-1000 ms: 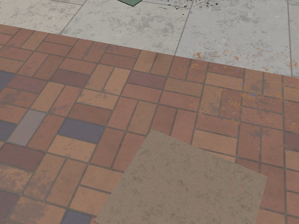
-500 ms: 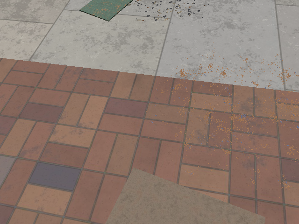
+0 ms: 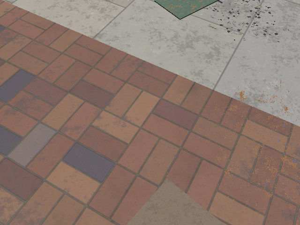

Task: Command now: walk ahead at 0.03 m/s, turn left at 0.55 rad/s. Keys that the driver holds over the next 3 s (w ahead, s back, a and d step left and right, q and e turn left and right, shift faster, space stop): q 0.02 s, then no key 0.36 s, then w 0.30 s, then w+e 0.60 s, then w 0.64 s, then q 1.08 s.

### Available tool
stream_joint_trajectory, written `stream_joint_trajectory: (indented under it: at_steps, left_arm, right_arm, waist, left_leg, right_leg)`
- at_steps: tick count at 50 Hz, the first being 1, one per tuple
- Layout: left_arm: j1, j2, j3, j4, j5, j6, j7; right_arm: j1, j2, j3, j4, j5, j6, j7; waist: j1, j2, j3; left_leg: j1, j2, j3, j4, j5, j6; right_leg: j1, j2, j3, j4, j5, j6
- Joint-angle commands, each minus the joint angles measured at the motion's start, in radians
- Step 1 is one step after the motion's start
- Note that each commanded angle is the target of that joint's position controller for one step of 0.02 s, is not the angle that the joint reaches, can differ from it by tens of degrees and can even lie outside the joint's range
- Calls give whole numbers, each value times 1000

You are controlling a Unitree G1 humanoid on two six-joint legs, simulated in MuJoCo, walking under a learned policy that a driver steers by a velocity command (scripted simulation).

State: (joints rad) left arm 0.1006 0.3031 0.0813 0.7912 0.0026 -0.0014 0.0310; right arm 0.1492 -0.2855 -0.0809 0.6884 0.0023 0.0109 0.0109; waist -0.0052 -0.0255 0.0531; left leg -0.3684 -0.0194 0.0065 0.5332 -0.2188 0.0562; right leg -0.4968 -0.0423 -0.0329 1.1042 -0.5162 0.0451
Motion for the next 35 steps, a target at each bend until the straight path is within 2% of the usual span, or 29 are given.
stream_joint_trajectory:
  at_steps: [1,3,6,8,12,14,15,16,17,18,19,20,21,22,23,24,26,28,29,30,31,32,33,34,35]
  left_arm:
    - [7,97,29,-66,10,-3,15]
    - [49,74,24,-54,1,-1,15]
    - [21,46,9,-60,-2,1,17]
    - [9,44,4,-62,-3,3,12]
    - [11,59,6,-63,-9,-2,-1]
    - [45,43,2,-52,-8,-12,-11]
    - [70,34,-2,-41,-2,-18,-17]
    - [88,63,0,-41,16,-23,-19]
    - [94,150,15,-49,29,-24,-14]
    - [44,119,5,-37,27,-24,-18]
    - [-16,57,-11,-60,23,-30,-22]
    - [5,39,-14,-50,22,-35,-23]
    - [40,64,-10,-40,16,-38,-25]
    - [73,103,1,-29,8,-38,-22]
    - [99,137,10,-22,1,-36,-17]
    - [119,142,13,-20,-5,-35,-10]
    - [143,132,12,-16,-14,-41,-2]
    - [115,127,11,-21,-28,-43,-7]
    - [85,125,10,-26,-37,-41,-12]
    - [77,110,7,-28,-37,-41,-15]
    - [50,70,-5,-37,-30,-46,-19]
    - [17,-3,-25,-69,-22,-59,-24]
    - [-22,28,-21,-111,-29,-80,-23]
    - [-20,80,-3,-108,-41,-90,-26]
    - [12,81,-3,-90,-51,-94,-35]
  right_arm:
    - [-27,-150,-36,-80,12,-11,-19]
    - [-26,-142,-32,-86,-1,-11,-27]
    - [-3,-141,-29,-76,-1,-11,-39]
    - [-7,-145,-27,-75,-7,-6,-42]
    - [-9,-133,-13,-62,-13,-1,-33]
    - [-28,-111,0,-55,-5,1,-31]
    - [-22,-94,9,-48,0,1,-32]
    - [13,-68,19,-39,-6,-4,-33]
    - [65,-44,24,-41,-26,-13,-28]
    - [46,-44,22,-57,-24,-18,-27]
    - [19,-80,14,-45,-27,-17,-30]
    - [-7,-72,14,-37,-26,-12,-30]
    - [-18,-59,14,-27,-22,-2,-31]
    - [-20,-67,9,-30,-16,3,-30]
    - [-22,-66,6,-32,-4,-4,-26]
    - [-30,-62,5,-35,7,-18,-22]
    - [-38,-46,5,-34,18,-49,-13]
    - [-8,-24,7,-17,22,-73,-2]
    - [37,-20,3,10,19,-81,2]
    - [90,-31,-5,40,12,-83,4]
    - [176,-54,-16,67,12,-83,2]
    - [278,-128,-35,86,9,-86,-5]
    - [341,-199,-53,88,9,-93,5]
    - [320,-144,-34,84,2,-105,4]
    - [288,-108,-22,73,-2,-112,-1]
  waist:
    - [26,118,-181]
    - [36,135,-208]
    - [12,148,-207]
    - [-1,166,-195]
    - [-19,185,-155]
    - [9,171,-141]
    - [28,154,-135]
    - [17,107,-149]
    - [-40,-74,-163]
    - [-64,-203,-136]
    - [-54,-164,-114]
    - [-29,-147,-135]
    - [-4,-148,-117]
    - [12,-166,-69]
    - [18,-180,-14]
    - [30,-183,27]
    - [40,-168,57]
    - [14,-134,41]
    - [-15,-120,18]
    - [-35,-105,-17]
    - [-70,-62,-55]
    - [-90,142,-82]
    - [-119,320,-55]
    - [-97,222,-10]
    - [-70,157,2]
  left_leg:
    - [216,230,-272,-171,515,189]
    - [212,215,-243,-173,523,190]
    - [214,214,-245,-173,445,187]
    - [181,215,-257,-181,341,185]
    - [137,220,-304,-172,222,180]
    - [123,201,-307,-133,213,154]
    - [99,173,-294,-112,191,120]
    - [57,132,-276,-75,109,65]
    - [-7,26,-178,50,-58,5]
    - [15,-6,-103,31,-165,-35]
    - [89,20,-97,15,-115,-54]
    - [114,1,-75,7,-81,-54]
    - [117,-21,-49,35,-121,-53]
    - [69,-37,-17,86,-181,-50]
    - [8,-39,15,136,-210,-41]
    - [-37,-21,15,176,-210,-29]
    - [-109,17,0,193,-245,-1]
    - [-21,19,18,54,-234,28]
    - [110,-3,48,-52,-123,35]
    - [231,-15,48,-77,-43,32]
    - [343,28,-16,-97,-44,42]
    - [480,191,-292,-204,-160,112]
    - [533,371,-624,-327,-208,246]
    - [534,407,-655,-331,-205,279]
    - [544,374,-557,-322,-190,243]
  right_leg:
    - [-132,4,83,60,98,11]
    - [-90,19,76,1,143,22]
    - [-47,13,81,-150,168,33]
    - [8,10,78,-229,175,32]
    - [106,17,61,-371,150,15]
    - [194,28,40,-546,231,-8]
    - [275,32,32,-689,354,-26]
    - [366,-34,102,-726,461,-51]
    - [415,-182,241,-716,660,-114]
    - [285,-245,315,-749,576,-218]
    - [228,-205,290,-766,458,-213]
    - [240,-142,242,-770,265,-165]
    - [223,-113,229,-794,74,-147]
    - [208,-132,267,-839,-114,-160]
    - [202,-172,325,-876,-225,-184]
    - [200,-214,384,-900,-251,-215]
    - [253,-258,431,-907,-183,-253]
    - [254,-227,366,-885,-88,-242]
    - [207,-189,305,-858,-25,-225]
    - [164,-152,255,-806,52,-206]
    - [105,-112,196,-700,123,-173]
    - [-68,13,46,-422,160,-101]
    - [-263,70,25,-189,0,-75]
    - [-375,17,95,-19,-49,-85]
    - [-416,-17,124,39,39,-108]
